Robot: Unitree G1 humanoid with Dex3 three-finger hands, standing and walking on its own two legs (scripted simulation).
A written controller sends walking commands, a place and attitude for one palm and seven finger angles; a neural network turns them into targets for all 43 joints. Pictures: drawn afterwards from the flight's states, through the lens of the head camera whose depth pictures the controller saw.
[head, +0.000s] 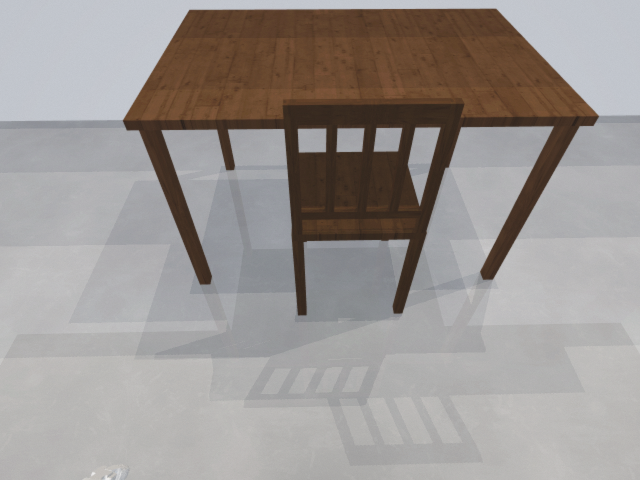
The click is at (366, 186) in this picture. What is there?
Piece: chair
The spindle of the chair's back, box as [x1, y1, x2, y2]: [357, 124, 376, 211]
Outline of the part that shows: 376,124 365,125 357,199 357,211 365,211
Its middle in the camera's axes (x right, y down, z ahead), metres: +0.11 -0.17 +0.94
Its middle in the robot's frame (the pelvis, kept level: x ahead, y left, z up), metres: +0.82 -0.06 -0.11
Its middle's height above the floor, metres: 0.66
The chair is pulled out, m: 0.00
